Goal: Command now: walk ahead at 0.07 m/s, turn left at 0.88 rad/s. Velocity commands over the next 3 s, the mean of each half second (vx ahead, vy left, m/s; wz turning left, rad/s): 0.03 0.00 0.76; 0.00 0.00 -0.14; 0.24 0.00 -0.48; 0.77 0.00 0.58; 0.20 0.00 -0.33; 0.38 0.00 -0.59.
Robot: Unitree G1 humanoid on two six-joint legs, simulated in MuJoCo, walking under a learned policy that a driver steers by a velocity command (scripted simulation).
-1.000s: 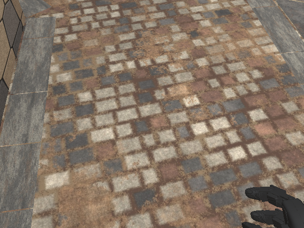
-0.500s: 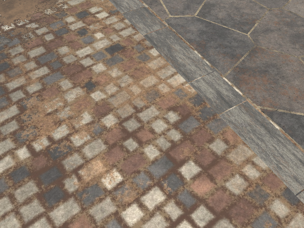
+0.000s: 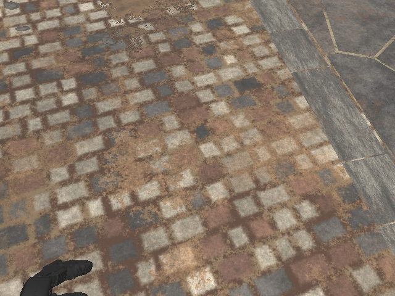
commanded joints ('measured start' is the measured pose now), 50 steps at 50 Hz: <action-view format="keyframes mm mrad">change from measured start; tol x16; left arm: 1 31 105 38 -60 1 -1 1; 50 186 101 43 -138 -36 60 -51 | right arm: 1 -74 -130 -37 -140 9 8 -31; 50 -133 -143 -28 -94 -19 29 -64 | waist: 1 89 23 -195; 15 52 202 -233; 19 4 -276 -187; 23 37 -65 -112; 34 71 -191 -163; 38 65 195 -161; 50 37 164 -142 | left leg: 1 231 212 -412 -214 115 137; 15 231 141 -550 -73 44 42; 18 -75 -125 -234 330 -531 -75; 20 -126 -19 -212 674 -454 -147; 23 -148 -14 -160 765 -338 -179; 31 72 80 -6 201 -345 -192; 35 360 98 -31 -217 -35 -112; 41 333 425 -239 -179 232 116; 50 346 419 16 -121 329 81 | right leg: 1 -100 -25 53 -164 73 18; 16 241 -35 56 -874 367 -2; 19 290 -472 582 -997 541 -323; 25 315 -247 208 -933 522 -224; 35 227 -232 170 -860 521 -160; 37 52 -83 6 -747 191 -38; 43 -148 -98 -29 -142 -81 47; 50 -5 -133 -142 -438 98 41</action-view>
